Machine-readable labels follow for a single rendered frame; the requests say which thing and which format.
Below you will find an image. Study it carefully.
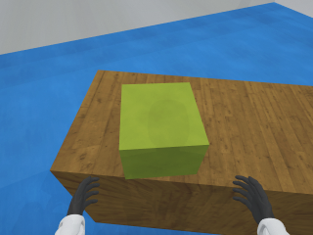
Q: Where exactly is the pedestal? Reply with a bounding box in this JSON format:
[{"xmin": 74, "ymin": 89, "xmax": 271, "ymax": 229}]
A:
[{"xmin": 50, "ymin": 70, "xmax": 313, "ymax": 235}]

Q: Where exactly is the carton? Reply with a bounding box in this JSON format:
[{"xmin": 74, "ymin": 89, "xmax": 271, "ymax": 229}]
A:
[{"xmin": 118, "ymin": 82, "xmax": 209, "ymax": 180}]

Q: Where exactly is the robot left hand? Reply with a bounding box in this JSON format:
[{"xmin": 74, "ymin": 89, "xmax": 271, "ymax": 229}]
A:
[{"xmin": 67, "ymin": 176, "xmax": 100, "ymax": 216}]

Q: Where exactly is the left robot forearm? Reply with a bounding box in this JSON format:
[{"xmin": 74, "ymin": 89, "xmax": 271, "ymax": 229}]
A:
[{"xmin": 55, "ymin": 214, "xmax": 85, "ymax": 235}]

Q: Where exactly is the robot right hand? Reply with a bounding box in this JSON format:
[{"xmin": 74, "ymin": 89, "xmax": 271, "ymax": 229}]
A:
[{"xmin": 232, "ymin": 175, "xmax": 275, "ymax": 224}]

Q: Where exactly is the right robot forearm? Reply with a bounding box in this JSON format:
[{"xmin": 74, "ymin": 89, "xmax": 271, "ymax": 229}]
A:
[{"xmin": 257, "ymin": 217, "xmax": 290, "ymax": 235}]

